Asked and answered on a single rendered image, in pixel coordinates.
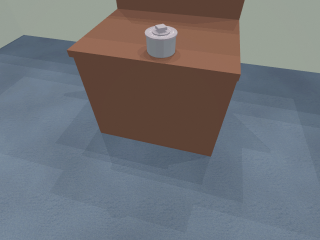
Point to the lid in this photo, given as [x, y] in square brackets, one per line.
[153, 34]

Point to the knob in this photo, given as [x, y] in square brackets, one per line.
[161, 27]

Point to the table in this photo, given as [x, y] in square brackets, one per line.
[179, 101]

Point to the pot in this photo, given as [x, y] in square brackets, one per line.
[161, 49]

